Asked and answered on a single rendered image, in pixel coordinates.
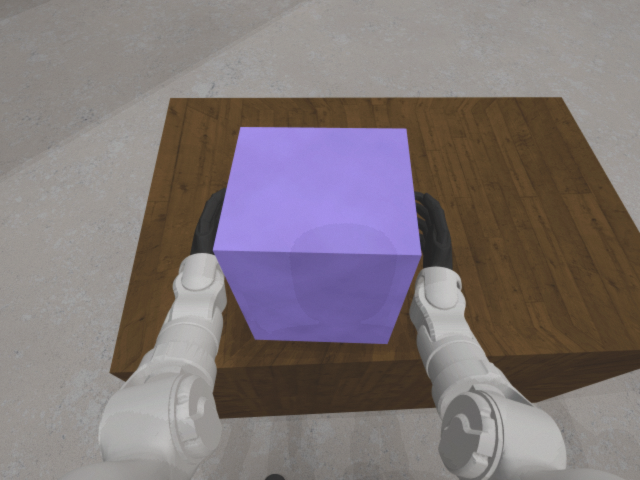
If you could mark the left robot forearm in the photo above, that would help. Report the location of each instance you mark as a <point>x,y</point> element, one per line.
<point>189,339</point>

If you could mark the right robot forearm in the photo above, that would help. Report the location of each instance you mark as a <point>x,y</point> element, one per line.
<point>453,359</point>

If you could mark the left robot upper arm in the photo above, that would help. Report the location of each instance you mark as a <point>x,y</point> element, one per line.
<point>160,430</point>

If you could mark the right robot upper arm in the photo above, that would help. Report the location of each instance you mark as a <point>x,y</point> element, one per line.
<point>489,437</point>

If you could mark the pedestal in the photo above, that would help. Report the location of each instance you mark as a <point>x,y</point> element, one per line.
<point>548,255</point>

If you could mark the carton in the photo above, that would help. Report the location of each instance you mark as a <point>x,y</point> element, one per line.
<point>318,235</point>

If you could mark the right robot hand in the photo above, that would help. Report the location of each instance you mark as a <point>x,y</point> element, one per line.
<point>436,241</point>

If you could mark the left robot hand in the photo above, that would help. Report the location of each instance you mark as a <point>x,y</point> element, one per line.
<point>206,229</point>

